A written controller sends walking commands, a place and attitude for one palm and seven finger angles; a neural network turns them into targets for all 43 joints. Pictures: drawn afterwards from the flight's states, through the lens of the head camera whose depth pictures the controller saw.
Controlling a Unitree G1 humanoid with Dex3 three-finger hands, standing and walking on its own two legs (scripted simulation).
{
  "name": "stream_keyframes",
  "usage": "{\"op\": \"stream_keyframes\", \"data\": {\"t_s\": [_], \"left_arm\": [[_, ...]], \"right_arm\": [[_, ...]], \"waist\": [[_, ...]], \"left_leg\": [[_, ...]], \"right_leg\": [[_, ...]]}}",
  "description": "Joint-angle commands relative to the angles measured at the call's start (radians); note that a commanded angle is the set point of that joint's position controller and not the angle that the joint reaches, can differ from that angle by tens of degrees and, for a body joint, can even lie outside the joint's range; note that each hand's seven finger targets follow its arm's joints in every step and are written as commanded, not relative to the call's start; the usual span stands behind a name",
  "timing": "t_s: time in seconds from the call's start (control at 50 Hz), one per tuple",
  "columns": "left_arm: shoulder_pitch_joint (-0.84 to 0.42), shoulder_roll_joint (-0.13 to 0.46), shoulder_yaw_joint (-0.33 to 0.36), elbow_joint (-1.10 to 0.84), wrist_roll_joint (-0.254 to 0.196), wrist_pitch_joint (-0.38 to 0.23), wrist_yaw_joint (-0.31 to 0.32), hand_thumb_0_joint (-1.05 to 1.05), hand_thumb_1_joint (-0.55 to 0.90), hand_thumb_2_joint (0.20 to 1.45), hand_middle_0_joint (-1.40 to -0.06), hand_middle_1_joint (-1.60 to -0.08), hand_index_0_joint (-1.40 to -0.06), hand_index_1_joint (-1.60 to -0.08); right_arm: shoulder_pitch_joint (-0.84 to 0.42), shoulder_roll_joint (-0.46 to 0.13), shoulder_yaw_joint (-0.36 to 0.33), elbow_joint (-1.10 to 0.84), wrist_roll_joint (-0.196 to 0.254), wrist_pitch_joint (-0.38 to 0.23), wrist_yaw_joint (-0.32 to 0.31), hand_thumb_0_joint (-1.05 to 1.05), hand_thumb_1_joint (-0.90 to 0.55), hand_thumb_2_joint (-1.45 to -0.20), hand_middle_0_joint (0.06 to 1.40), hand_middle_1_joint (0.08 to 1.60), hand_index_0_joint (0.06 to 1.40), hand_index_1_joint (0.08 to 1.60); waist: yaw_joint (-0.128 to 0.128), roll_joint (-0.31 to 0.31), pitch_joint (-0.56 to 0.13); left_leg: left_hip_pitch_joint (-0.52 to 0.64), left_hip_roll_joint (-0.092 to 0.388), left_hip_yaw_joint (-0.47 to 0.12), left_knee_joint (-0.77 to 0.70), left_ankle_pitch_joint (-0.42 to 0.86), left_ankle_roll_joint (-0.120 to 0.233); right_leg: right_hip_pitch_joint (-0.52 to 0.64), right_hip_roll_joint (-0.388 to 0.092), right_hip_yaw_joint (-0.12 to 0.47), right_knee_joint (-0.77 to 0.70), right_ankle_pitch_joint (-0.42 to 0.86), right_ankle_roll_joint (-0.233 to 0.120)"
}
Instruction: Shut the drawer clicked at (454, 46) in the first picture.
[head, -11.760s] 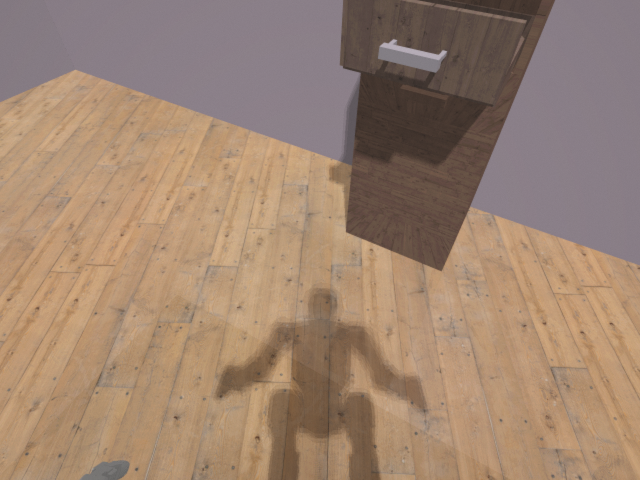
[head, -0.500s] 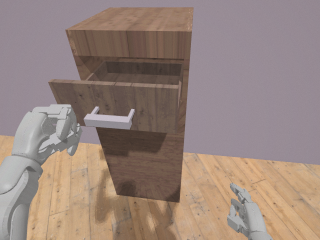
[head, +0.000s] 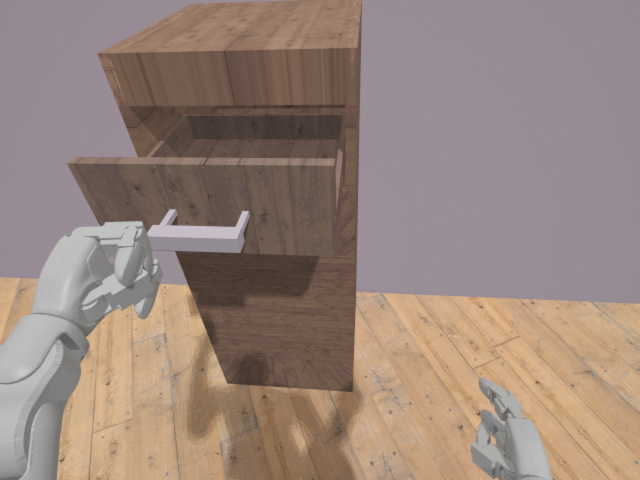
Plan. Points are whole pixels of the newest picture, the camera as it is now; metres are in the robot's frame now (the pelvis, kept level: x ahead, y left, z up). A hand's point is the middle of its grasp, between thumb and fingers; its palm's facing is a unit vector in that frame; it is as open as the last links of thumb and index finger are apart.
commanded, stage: bring the fist close to the handle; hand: left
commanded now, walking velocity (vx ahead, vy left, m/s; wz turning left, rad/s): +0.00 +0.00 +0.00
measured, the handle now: (201, 227) +0.41 +0.23 +0.13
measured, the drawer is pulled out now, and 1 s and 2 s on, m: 0.20 0.20 0.19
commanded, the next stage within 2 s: push the drawer shut in 1.28 s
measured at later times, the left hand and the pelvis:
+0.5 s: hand (183, 279) +0.27 +0.19 +0.17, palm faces +0.08 -1.00 -0.05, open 3.3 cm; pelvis +0.02 +0.01 +0.00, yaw +0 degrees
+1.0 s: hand (206, 280) +0.31 +0.19 +0.12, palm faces +0.08 -1.00 -0.06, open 3.3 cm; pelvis +0.02 +0.00 +0.00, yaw -1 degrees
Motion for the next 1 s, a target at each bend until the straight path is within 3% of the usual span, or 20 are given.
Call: {"op": "stream_keyframes", "data": {"t_s": [0.0, 0.02, 0.08, 0.12, 0.28, 0.32, 0.4, 0.42, 0.52, 0.58, 0.62, 0.64, 0.7, 0.72, 0.8, 0.82, 0.84, 0.86, 0.9, 0.98], "left_arm": [[-0.208, 0.18, 0.11, -0.209, -0.007, -0.116, 0.025, 0.0, 0.9, 0.9, -1.4, -1.6, -1.4, -1.6], [-0.183, 0.195, 0.129, -0.203, -0.006, -0.123, 0.035, 0.0, 0.9, 0.9, -1.4, -1.6, -1.4, -1.6], [-0.194, 0.129, 0.068, -0.176, 0.01, -0.134, 0.057, 0.0, 0.9, 0.9, -1.4, -1.6, -1.4, -1.6], [-0.173, 0.11, 0.047, -0.155, 0.02, -0.137, 0.067, 0.0, 0.9, 0.9, -1.4, -1.6, -1.4, -1.6], [-0.21, 0.075, -0.023, -0.208, 0.06, -0.205, 0.071, 0.0, 0.9, 0.9, -1.4, -1.6, -1.4, -1.6], [-0.194, 0.091, -0.004, -0.179, 0.063, -0.231, 0.079, 0.0, 0.9, 0.9, -1.4, -1.6, -1.4, -1.6], [-0.188, 0.033, -0.052, -0.107, 0.074, -0.255, 0.088, 0.0, 0.9, 0.9, -1.4, -1.6, -1.4, -1.6], [-0.186, 0.042, -0.046, -0.065, 0.075, -0.253, 0.09, 0.0, 0.9, 0.9, -1.4, -1.6, -1.4, -1.6], [-0.26, 0.033, -0.079, -0.006, 0.094, -0.267, 0.089, 0.0, 0.9, 0.9, -1.4, -1.6, -1.4, -1.6], [-0.284, 0.053, -0.058, -0.016, 0.098, -0.311, 0.094, 0.0, 0.9, 0.9, -1.4, -1.6, -1.4, -1.6], [-0.285, 0.075, -0.035, 0.02, 0.097, -0.344, 0.098, 0.0, 0.9, 0.9, -1.4, -1.6, -1.4, -1.6], [-0.279, 0.052, -0.046, 0.026, 0.094, -0.36, 0.094, 0.0, 0.9, 0.9, -1.4, -1.6, -1.4, -1.6], [-0.249, 0.059, -0.028, 0.095, 0.09, -0.39, 0.084, 0.0, 0.9, 0.9, -1.4, -1.6, -1.4, -1.6], [-0.23, 0.072, -0.014, 0.129, 0.091, -0.394, 0.084, 0.0, 0.9, 0.9, -1.4, -1.6, -1.4, -1.6], [-0.282, 0.073, -0.026, 0.19, 0.092, -0.405, 0.071, 0.0, 0.9, 0.9, -1.4, -1.6, -1.4, -1.6], [-0.29, 0.071, -0.033, 0.209, 0.093, -0.411, 0.07, 0.0, 0.9, 0.9, -1.4, -1.6, -1.4, -1.6], [-0.333, 0.058, -0.056, 0.195, 0.096, -0.424, 0.066, 0.0, 0.9, 0.9, -1.4, -1.6, -1.4, -1.6], [-0.364, 0.054, -0.061, 0.195, 0.096, -0.44, 0.067, 0.0, 0.9, 0.9, -1.4, -1.6, -1.4, -1.6], [-0.413, 0.074, -0.055, 0.142, 0.1, -0.483, 0.071, 0.0, 0.9, 0.9, -1.4, -1.6, -1.4, -1.6], [-0.356, 0.089, -0.027, 0.172, 0.097, -0.536, 0.072, 0.0, 0.9, 0.9, -1.4, -1.6, -1.4, -1.6]], "right_arm": [[-0.193, -0.087, -0.044, -0.195, -0.008, -0.078, -0.001, 0.0, -0.9, -0.9, 0.2, 0.3, 0.2, 0.3], [-0.192, -0.086, -0.043, -0.187, -0.012, -0.074, 0.003, 0.0, -0.9, -0.9, 0.2, 0.3, 0.2, 0.3], [-0.175, -0.073, -0.041, -0.186, -0.011, -0.065, 0.01, 0.0, -0.9, -0.9, 0.2, 0.3, 0.2, 0.3], [-0.173, -0.073, -0.044, -0.181, -0.015, -0.062, 0.013, 0.0, -0.9, -0.9, 0.2, 0.3, 0.2, 0.3], [-0.135, -0.064, -0.055, -0.2, -0.021, -0.055, 0.012, 0.0, -0.9, -0.9, 0.2, 0.3, 0.2, 0.3], [-0.127, -0.066, -0.054, -0.187, -0.027, -0.056, 0.01, 0.0, -0.9, -0.9, 0.2, 0.3, 0.2, 0.3], [-0.124, -0.057, -0.053, -0.182, -0.027, -0.046, 0.013, 0.0, -0.9, -0.9, 0.2, 0.3, 0.2, 0.3], [-0.121, -0.062, -0.055, -0.172, -0.029, -0.041, 0.012, 0.0, -0.9, -0.9, 0.2, 0.3, 0.2, 0.3], [-0.119, -0.06, -0.057, -0.176, -0.029, -0.02, 0.008, 0.0, -0.9, -0.9, 0.2, 0.3, 0.2, 0.3], [-0.11, -0.056, -0.062, -0.185, -0.032, -0.023, 0.007, 0.0, -0.9, -0.9, 0.2, 0.3, 0.2, 0.3], [-0.097, -0.058, -0.064, -0.176, -0.037, -0.025, 0.008, 0.0, -0.9, -0.9, 0.2, 0.3, 0.2, 0.3], [-0.096, -0.055, -0.064, -0.178, -0.038, -0.026, 0.01, 0.0, -0.9, -0.9, 0.2, 0.3, 0.2, 0.3], [-0.084, -0.058, -0.068, -0.169, -0.037, -0.02, 0.014, 0.0, -0.9, -0.9, 0.2, 0.3, 0.2, 0.3], [-0.081, -0.061, -0.07, -0.167, -0.039, -0.019, 0.016, 0.0, -0.9, -0.9, 0.2, 0.3, 0.2, 0.3], [-0.077, -0.067, -0.075, -0.164, -0.033, -0.007, 0.012, 0.0, -0.9, -0.9, 0.2, 0.3, 0.2, 0.3], [-0.073, -0.069, -0.076, -0.162, -0.033, -0.006, 0.012, 0.0, -0.9, -0.9, 0.2, 0.3, 0.2, 0.3], [-0.074, -0.068, -0.077, -0.166, -0.032, -0.008, 0.011, 0.0, -0.9, -0.9, 0.2, 0.3, 0.2, 0.3], [-0.07, -0.065, -0.077, -0.166, -0.032, -0.012, 0.01, 0.0, -0.9, -0.9, 0.2, 0.3, 0.2, 0.3], [-0.068, -0.062, -0.081, -0.17, -0.034, -0.024, 0.007, 0.0, -0.9, -0.9, 0.2, 0.3, 0.2, 0.3], [-0.055, -0.063, -0.082, -0.159, -0.04, -0.039, 0.012, 0.0, -0.9, -0.9, 0.2, 0.3, 0.2, 0.3]], "waist": [[0.014, -0.086, -0.137], [0.025, -0.073, -0.131], [0.007, -0.019, -0.088], [0.006, -0.045, -0.055], [-0.015, -0.04, -0.143], [-0.011, -0.072, -0.136], [-0.018, -0.046, -0.103], [-0.02, -0.079, -0.077], [-0.03, -0.066, -0.085], [-0.027, -0.041, -0.157], [-0.025, -0.078, -0.175], [-0.026, -0.082, -0.182], [-0.025, -0.069, -0.173], [-0.02, -0.104, -0.153], [-0.038, -0.059, -0.117], [-0.04, -0.095, -0.1], [-0.047, -0.05, -0.115], [-0.052, -0.051, -0.119], [-0.048, -0.011, -0.191], [-0.035, -0.05, -0.243]], "left_leg": [[0.023, -0.034, -0.056, -0.072, 0.14, 0.034], [0.011, -0.032, -0.055, -0.075, 0.16, 0.029], [0.01, -0.032, -0.049, -0.091, 0.169, 0.026], [-0.004, -0.028, -0.055, -0.096, 0.167, 0.026], [0.046, -0.029, -0.048, -0.094, 0.21, 0.029], [0.033, -0.028, -0.051, -0.095, 0.216, 0.028], [0.018, -0.03, -0.046, -0.102, 0.205, 0.022], [0.003, -0.029, -0.046, -0.103, 0.196, 0.025], [0.001, -0.033, -0.04, -0.102, 0.183, 0.027], [0.026, -0.034, -0.036, -0.094, 0.211, 0.025], [0.018, -0.031, -0.035, -0.089, 0.23, 0.026], [0.019, -0.033, -0.031, -0.085, 0.247, 0.028], [-0.004, -0.036, -0.021, -0.077, 0.259, 0.024], [-0.022, -0.034, -0.022, -0.075, 0.256, 0.025], [-0.039, -0.037, -0.015, -0.071, 0.217, 0.026], [-0.055, -0.036, -0.017, -0.07, 0.203, 0.028], [-0.043, -0.038, -0.015, -0.068, 0.198, 0.029], [-0.038, -0.038, -0.018, -0.067, 0.189, 0.028], [-0.001, -0.037, -0.02, -0.063, 0.206, 0.029], [-0.003, -0.035, -0.02, -0.057, 0.26, 0.029]], "right_leg": [[-0.026, -0.017, 0.105, -0.111, 0.024, 0.041], [-0.009, -0.012, 0.104, -0.108, 0.058, 0.036], [-0.045, -0.005, 0.075, -0.093, 0.105, 0.033], [-0.047, -0.001, 0.078, -0.1, 0.106, 0.028], [-0.029, 0.006, 0.063, -0.075, 0.169, 0.028], [-0.019, 0.01, 0.062, -0.077, 0.173, 0.027], [-0.04, 0.008, 0.056, -0.074, 0.169, 0.024], [-0.042, 0.01, 0.061, -0.085, 0.16, 0.023], [-0.044, 0.007, 0.069, -0.087, 0.147, 0.023], [-0.018, 0.005, 0.071, -0.07, 0.181, 0.021], [-0.001, 0.006, 0.075, -0.064, 0.206, 0.022], [0.005, 0.005, 0.076, -0.06, 0.238, 0.023], [0.009, 0.001, 0.078, -0.05, 0.277, 0.024], [0.01, 0.002, 0.08, -0.053, 0.273, 0.023], [-0.029, -0.001, 0.088, -0.061, 0.235, 0.024], [-0.035, 0.001, 0.091, -0.067, 0.211, 0.026], [-0.042, -0.001, 0.094, -0.064, 0.203, 0.025], [-0.052, 0.0, 0.093, -0.062, 0.192, 0.025], [-0.033, 0.0, 0.094, -0.05, 0.204, 0.022], [0.011, 0.002, 0.091, -0.028, 0.282, 0.022]]}}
